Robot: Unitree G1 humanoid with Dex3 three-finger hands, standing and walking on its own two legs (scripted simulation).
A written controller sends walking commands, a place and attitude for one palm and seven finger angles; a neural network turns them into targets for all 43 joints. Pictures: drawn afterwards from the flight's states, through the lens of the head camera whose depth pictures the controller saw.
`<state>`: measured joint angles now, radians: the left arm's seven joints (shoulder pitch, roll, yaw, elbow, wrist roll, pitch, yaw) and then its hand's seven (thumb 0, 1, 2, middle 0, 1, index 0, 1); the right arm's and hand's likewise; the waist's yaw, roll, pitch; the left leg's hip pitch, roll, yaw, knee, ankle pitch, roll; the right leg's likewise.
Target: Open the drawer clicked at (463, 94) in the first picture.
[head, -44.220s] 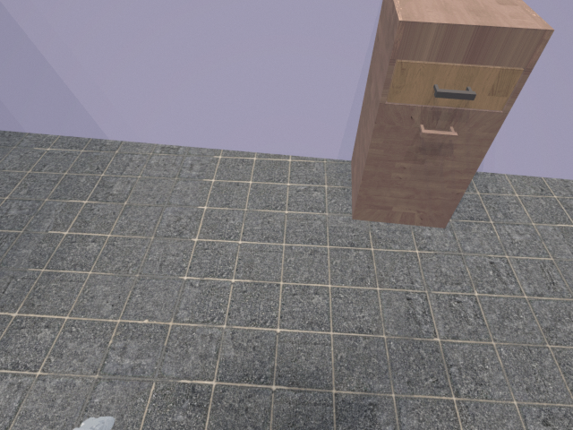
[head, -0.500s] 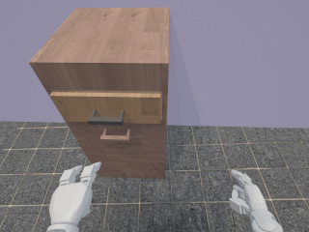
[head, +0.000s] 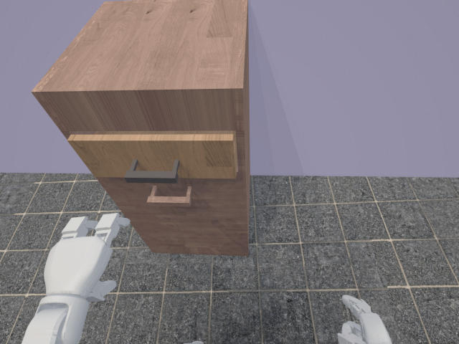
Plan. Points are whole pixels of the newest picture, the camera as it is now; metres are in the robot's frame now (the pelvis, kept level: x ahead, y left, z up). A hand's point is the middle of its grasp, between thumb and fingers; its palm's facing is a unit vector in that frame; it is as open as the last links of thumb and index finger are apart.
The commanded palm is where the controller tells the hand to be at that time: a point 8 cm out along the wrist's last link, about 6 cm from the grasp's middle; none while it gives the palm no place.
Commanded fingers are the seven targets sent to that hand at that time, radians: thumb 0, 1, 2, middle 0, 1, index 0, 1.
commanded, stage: raise the hand with hooked fingers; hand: left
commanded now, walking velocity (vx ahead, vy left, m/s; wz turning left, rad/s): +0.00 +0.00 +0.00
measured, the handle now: (153, 170) +0.48 +0.25 -0.05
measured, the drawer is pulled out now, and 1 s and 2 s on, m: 0.03 0.03 0.03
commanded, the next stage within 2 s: move the hooked fingers above the handle in 1.02 s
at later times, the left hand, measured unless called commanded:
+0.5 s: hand (77, 209) +0.29 +0.28 +0.09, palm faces +0.07 -0.08 -0.99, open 13.6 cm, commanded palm +0.27 +0.28 +0.15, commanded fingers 0.00 -0.50 0.30 -0.30 -1.20 -0.30 -1.20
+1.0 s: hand (78, 203) +0.30 +0.28 +0.10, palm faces +0.05 -0.08 -1.00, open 13.8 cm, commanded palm +0.28 +0.28 +0.16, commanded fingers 0.00 -0.50 0.30 -0.30 -1.20 -0.30 -1.20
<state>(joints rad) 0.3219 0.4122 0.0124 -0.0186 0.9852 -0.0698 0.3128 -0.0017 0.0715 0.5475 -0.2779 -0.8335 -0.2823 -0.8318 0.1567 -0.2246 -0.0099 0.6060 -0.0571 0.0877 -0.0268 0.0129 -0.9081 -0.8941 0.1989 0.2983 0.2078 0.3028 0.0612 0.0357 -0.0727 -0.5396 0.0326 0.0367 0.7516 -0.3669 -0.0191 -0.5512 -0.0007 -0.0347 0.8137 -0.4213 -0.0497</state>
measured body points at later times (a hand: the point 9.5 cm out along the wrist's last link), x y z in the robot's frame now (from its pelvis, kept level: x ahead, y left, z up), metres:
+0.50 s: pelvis +0.00 +0.04 +0.02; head +0.02 +0.02 +0.47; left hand +0.28 +0.29 +0.14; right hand +0.22 -0.16 -0.07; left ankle +0.00 +0.15 -0.71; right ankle -0.01 -0.08 -0.71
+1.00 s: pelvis +0.00 +0.04 +0.03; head +0.02 +0.01 +0.48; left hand +0.29 +0.28 +0.15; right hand +0.17 -0.20 -0.09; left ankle +0.00 +0.15 -0.71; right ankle -0.01 -0.08 -0.71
